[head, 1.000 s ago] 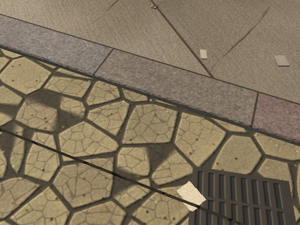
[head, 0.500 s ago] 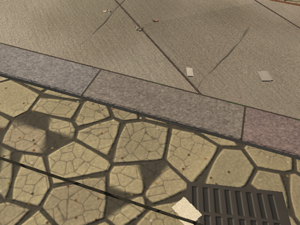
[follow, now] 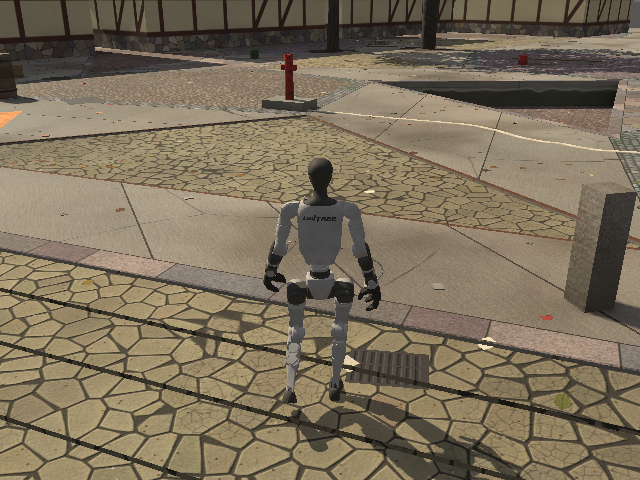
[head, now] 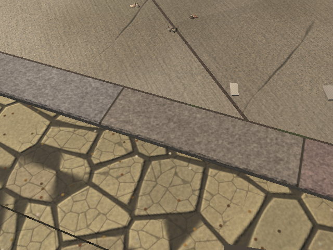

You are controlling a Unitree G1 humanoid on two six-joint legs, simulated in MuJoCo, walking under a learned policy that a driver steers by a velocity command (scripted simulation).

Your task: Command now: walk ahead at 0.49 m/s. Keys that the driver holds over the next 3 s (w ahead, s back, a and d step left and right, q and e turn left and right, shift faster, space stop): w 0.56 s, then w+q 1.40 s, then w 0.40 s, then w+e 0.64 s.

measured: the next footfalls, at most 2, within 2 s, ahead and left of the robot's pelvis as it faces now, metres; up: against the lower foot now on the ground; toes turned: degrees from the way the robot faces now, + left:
left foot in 0.40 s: +0.46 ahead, +0.14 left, +0.03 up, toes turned -1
right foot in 0.90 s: +0.65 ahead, -0.11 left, +0.03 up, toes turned +8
